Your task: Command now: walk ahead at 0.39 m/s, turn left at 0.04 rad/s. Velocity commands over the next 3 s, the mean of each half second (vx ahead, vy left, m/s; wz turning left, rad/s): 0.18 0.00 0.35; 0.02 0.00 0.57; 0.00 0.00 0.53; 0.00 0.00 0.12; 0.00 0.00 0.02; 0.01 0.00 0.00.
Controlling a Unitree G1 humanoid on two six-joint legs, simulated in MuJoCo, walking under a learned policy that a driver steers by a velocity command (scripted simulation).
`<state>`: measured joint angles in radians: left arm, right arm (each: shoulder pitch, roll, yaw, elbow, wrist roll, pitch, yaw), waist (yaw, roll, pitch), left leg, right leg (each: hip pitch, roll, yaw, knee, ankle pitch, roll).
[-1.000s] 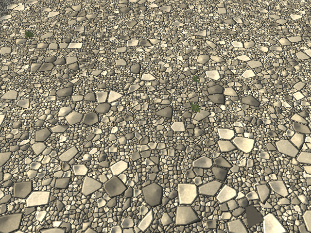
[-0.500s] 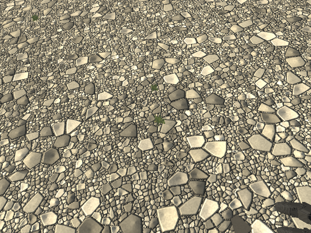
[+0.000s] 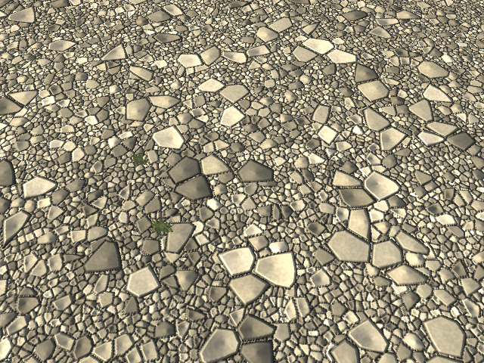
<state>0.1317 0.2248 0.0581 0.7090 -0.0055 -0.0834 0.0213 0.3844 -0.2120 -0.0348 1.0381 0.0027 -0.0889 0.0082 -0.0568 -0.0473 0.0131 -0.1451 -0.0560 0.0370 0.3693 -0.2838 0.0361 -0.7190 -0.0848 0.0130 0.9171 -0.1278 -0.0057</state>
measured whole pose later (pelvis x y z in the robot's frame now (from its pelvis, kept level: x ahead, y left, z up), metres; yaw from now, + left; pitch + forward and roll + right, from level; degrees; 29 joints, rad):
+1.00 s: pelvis +0.17 +0.05 +0.00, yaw +32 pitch +3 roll -2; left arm 0.06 0.29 0.09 0.79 -0.01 -0.01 0.04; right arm 0.20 -0.29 -0.08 0.67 0.01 0.04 -0.04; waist -0.03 0.00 0.02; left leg -0.30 -0.11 -0.19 0.47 -0.21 0.06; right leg -0.45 0.03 0.12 0.75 -0.34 0.08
